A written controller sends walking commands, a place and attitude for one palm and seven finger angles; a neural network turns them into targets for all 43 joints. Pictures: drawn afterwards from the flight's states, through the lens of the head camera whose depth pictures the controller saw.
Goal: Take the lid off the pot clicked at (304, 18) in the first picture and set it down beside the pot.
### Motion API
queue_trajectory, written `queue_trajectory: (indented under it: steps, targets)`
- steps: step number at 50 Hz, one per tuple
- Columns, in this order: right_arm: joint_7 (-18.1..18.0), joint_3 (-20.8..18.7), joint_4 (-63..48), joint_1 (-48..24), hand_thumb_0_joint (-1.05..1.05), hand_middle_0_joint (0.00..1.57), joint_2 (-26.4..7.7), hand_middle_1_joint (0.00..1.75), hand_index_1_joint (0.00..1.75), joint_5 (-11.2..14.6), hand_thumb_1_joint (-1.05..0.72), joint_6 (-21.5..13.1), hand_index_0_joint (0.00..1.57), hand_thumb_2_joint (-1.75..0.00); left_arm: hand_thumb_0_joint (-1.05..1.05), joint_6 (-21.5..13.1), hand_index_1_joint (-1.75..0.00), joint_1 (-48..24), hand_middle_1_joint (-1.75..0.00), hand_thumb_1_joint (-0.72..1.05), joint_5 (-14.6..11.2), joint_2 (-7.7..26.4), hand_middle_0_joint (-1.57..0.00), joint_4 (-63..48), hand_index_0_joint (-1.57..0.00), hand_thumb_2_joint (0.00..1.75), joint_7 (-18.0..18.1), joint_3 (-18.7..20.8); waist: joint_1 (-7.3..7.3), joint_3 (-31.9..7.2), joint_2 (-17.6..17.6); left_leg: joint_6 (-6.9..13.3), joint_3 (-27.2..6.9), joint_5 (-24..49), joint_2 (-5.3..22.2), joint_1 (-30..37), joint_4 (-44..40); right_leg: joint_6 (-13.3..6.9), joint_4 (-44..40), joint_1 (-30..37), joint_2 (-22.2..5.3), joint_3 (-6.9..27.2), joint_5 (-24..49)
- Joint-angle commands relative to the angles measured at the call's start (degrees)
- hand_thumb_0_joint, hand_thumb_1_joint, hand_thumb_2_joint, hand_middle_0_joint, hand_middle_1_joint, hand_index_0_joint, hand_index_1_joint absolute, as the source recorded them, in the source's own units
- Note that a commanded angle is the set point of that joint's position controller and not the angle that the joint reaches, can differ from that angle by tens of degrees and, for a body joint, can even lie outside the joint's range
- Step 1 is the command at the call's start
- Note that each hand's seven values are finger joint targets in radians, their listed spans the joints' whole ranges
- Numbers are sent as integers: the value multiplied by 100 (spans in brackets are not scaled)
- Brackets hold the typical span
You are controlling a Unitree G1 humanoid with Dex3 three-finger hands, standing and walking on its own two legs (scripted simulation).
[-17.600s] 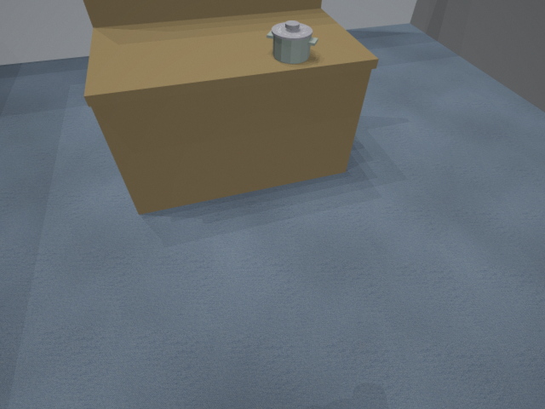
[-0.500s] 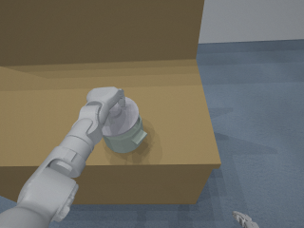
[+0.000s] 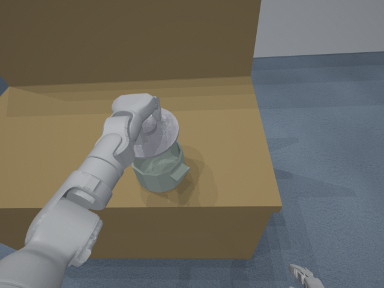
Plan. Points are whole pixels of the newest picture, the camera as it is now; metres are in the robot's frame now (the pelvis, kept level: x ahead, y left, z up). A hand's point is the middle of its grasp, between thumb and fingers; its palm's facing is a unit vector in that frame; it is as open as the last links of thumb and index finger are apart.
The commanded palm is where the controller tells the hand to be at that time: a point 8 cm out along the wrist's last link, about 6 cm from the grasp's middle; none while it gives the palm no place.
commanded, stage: lift the lid straight up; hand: left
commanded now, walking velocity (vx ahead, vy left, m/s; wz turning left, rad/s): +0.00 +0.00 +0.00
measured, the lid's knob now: (145, 125) +0.47 +0.12 +0.08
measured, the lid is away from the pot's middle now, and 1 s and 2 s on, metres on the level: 0.01 0.01 0.13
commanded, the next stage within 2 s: move the lid sideways beside the pot in 0.84 s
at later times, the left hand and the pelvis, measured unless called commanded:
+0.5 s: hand (140, 113) +0.45 +0.12 +0.14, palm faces -0.24 -0.02 -0.97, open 8.6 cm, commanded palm +0.44 +0.12 +0.22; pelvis +0.00 +0.00 +0.00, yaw +1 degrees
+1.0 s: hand (137, 110) +0.45 +0.12 +0.15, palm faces -0.25 -0.02 -0.97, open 8.6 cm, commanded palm +0.44 +0.13 +0.23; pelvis +0.00 +0.00 +0.00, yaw +1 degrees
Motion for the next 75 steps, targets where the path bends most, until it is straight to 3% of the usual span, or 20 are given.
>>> queue_trajectory:
  steps: [1,3,4,10,13,23,25,29,31,36,40,44,49,51,56,61,64,69,73,75]
  targets:
    - [-57,-218,-858,-583,0,20,-645,30,30,-27,-90,-302,20,-90,0,0,-101,-3445,-105,56,42,1407,-82,-1515,-77,103,153,745,19,-2386,-623,121,-492,1592,29,765,-147,-219,-44,1231,96,215,1934]
    - [-84,-235,-856,-536,0,20,-624,30,30,-29,-90,-368,20,-90,0,-109,-101,-3811,-105,56,71,1483,-82,-1932,-77,103,102,736,-14,-2641,-534,126,-541,1773,48,998,-107,-220,-23,1243,92,206,2044]
    - [-86,-226,-869,-556,0,20,-598,30,30,-25,-90,-397,20,-90,0,-116,-101,-3680,-105,56,103,1319,-82,-1788,-77,103,74,583,-24,-2568,-473,134,-549,1858,40,1036,-80,-229,-30,1167,97,212,2047]
    - [-119,-195,-783,-482,0,20,-671,30,30,-16,-90,-425,20,-90,0,-140,-101,-3696,-105,56,26,1705,-82,-1552,-77,103,82,950,28,-2357,-617,106,-544,1624,37,807,-174,-231,-97,1250,81,205,1906]
    - [-85,-206,-757,-483,0,20,-610,30,30,-5,-90,-467,20,-90,0,-86,-101,-4042,-105,56,73,1178,-82,-1652,-77,103,74,456,-61,-2278,-323,77,-560,1648,55,1008,-152,-246,-78,929,109,147,1785]
    - [-51,-205,-796,-509,0,20,-635,30,30,-32,-90,-544,20,-90,0,43,-101,-4360,-105,56,68,1350,-82,-1848,-77,103,-102,577,-34,-2766,-487,89,-638,2222,47,1281,-66,-236,8,1140,98,156,2232]
    - [-43,-202,-795,-485,0,20,-679,30,30,-59,-90,-534,20,-90,0,65,-101,-4156,-105,56,70,1605,-82,-1724,-77,103,-130,843,22,-2809,-590,92,-635,2373,42,1180,-47,-239,1,1298,83,177,2394]
    - [-17,-166,-725,-520,0,20,-666,30,30,-24,-90,-429,20,-90,0,296,-101,-4135,-105,56,124,1271,-82,-1264,-77,103,-216,555,-13,-2292,-791,97,-561,2110,43,912,-112,-219,-26,1113,88,129,2302]
    - [-43,-136,-758,-551,0,20,-710,30,30,-42,-90,-413,20,-90,0,326,-101,-4204,-105,56,159,1723,-82,-1236,-77,103,-236,894,48,-2360,-815,112,-536,1990,11,808,-162,-216,-22,1308,71,178,2294]
    - [-2,-171,-915,-571,0,20,-646,30,30,-57,-90,-457,20,-90,0,261,-101,-4258,-105,56,199,1406,-82,-1736,-77,103,-410,599,29,-2851,-590,116,-613,2521,30,1192,-42,-224,33,1367,62,184,2511]
    - [-7,-165,-929,-582,0,20,-696,30,30,-49,-90,-394,20,-90,0,274,-101,-4017,-105,56,102,1644,-82,-1611,-77,103,-513,854,48,-2635,-833,140,-560,2355,10,924,-67,-219,-21,1519,35,193,2652]
    - [-24,-160,-897,-598,0,20,-652,30,30,-6,-90,-407,20,-90,0,231,-101,-4304,-105,56,137,1287,-82,-1731,-77,103,-536,448,-55,-2395,-635,136,-567,2176,22,1058,-86,-216,-66,1167,65,155,2354]
    - [-18,-160,-883,-548,0,20,-654,30,30,-33,-90,-478,20,-90,0,95,-101,-4389,-105,56,115,1598,-82,-2015,-77,103,-429,710,2,-2709,-369,91,-670,2445,50,1320,-59,-247,-11,1198,85,139,2328]
    - [-32,-153,-871,-533,0,20,-690,30,30,-55,-90,-488,20,-90,0,58,-101,-4316,-105,56,123,2059,-82,-2051,-77,103,-350,1112,84,-2801,-478,100,-644,2359,43,1209,-99,-242,-26,1436,70,169,2377]
    - [-69,-109,-756,-595,0,20,-718,30,30,-2,-90,-364,20,-90,0,229,-101,-3992,-105,56,243,1810,-82,-1083,-77,103,-341,870,32,-2024,-809,77,-569,1683,65,698,-253,-239,-115,1132,70,110,1858]
    - [-108,-162,-944,-588,0,20,-716,30,30,-27,-90,-445,20,-90,0,42,-101,-4348,-105,56,192,1991,-82,-1781,-77,103,-558,901,-14,-2708,-405,128,-615,1957,25,1175,-136,-233,-89,1281,45,202,2053]
    - [-149,-158,-892,-508,0,20,-722,30,30,-13,-90,-431,20,-90,0,-48,-101,-4248,-105,56,198,1914,-82,-1484,-77,103,-689,788,-85,-2501,-523,132,-631,1835,31,1134,-149,-223,-158,1120,60,155,1903]
    - [-232,-154,-817,-313,0,20,-769,30,30,-9,-90,-494,20,-90,0,-359,-101,-4409,-105,56,149,2353,-82,-1361,-77,103,-734,1098,-93,-2274,-585,166,-644,1636,11,1004,-206,-227,-236,1127,53,145,1823]
    - [-177,-202,-865,-264,0,20,-770,30,30,-31,-90,-519,20,-90,0,-574,-101,-4176,-105,56,168,2429,-82,-1663,-77,103,-695,1200,-15,-2498,-181,126,-714,2254,65,1310,-137,-259,-196,1117,54,140,2009]
    - [-154,-223,-847,-218,0,20,-827,30,30,-41,-90,-468,20,-90,0,-565,-101,-3817,-105,56,164,2507,-82,-1395,-77,103,-702,1320,-16,-2355,-312,128,-703,2396,71,1185,-100,-266,-234,1117,57,128,2099]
